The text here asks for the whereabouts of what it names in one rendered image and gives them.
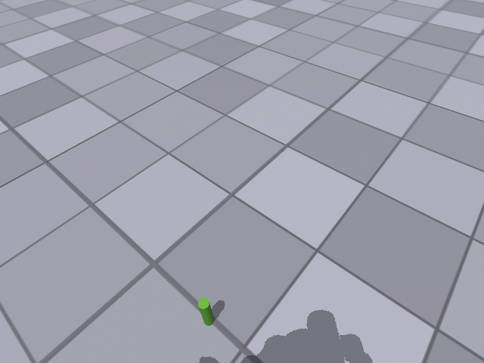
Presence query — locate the can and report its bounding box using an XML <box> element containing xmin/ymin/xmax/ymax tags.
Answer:
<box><xmin>198</xmin><ymin>297</ymin><xmax>214</xmax><ymax>326</ymax></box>

